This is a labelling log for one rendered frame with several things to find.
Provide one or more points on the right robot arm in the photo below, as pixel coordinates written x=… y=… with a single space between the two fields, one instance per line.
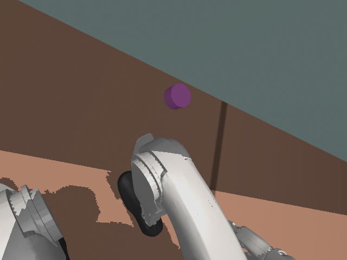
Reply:
x=278 y=254

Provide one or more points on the right robot foot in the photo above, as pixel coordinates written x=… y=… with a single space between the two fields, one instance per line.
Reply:
x=126 y=190

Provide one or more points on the left robot foot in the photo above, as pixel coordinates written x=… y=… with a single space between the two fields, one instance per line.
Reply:
x=64 y=247

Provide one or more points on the right robot hand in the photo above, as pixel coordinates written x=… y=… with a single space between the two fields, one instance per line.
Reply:
x=253 y=243

